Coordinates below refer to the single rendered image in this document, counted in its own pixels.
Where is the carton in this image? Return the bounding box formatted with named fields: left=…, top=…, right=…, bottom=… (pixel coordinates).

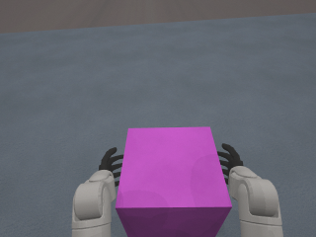
left=115, top=126, right=232, bottom=237

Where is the left robot hand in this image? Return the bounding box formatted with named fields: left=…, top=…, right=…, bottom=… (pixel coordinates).
left=99, top=147, right=124, bottom=187

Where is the right robot hand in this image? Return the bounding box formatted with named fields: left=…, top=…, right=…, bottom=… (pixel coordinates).
left=216, top=143, right=244, bottom=185

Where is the robot right forearm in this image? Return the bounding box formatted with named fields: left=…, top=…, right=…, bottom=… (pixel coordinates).
left=228, top=166, right=283, bottom=237

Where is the robot left forearm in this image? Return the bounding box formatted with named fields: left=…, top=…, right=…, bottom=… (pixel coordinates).
left=71, top=170, right=117, bottom=237

